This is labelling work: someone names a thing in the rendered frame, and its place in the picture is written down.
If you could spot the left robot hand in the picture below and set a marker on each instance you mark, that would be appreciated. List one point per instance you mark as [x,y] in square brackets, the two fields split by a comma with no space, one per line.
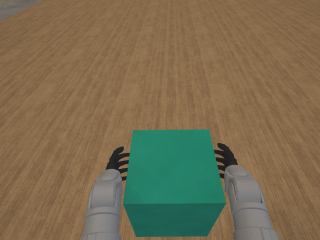
[114,164]

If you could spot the carton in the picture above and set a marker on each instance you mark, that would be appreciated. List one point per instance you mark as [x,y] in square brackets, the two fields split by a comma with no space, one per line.
[173,186]

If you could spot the right robot hand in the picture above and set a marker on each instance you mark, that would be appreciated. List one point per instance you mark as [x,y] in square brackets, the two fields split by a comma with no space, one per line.
[227,160]

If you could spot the robot left forearm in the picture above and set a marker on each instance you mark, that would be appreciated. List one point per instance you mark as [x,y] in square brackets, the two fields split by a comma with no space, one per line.
[102,219]

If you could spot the robot right forearm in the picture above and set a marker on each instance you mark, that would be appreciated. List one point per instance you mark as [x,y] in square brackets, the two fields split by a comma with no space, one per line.
[248,206]

